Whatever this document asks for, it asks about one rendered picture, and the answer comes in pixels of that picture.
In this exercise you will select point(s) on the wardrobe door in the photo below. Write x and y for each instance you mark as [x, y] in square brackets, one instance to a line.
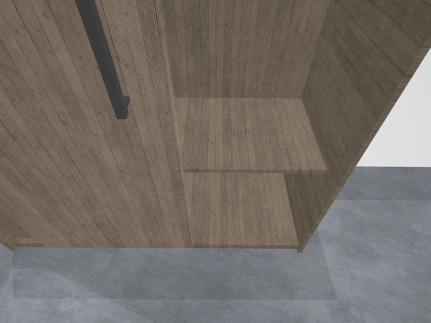
[12, 226]
[71, 173]

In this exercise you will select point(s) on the handle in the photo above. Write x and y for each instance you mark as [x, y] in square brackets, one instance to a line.
[93, 26]

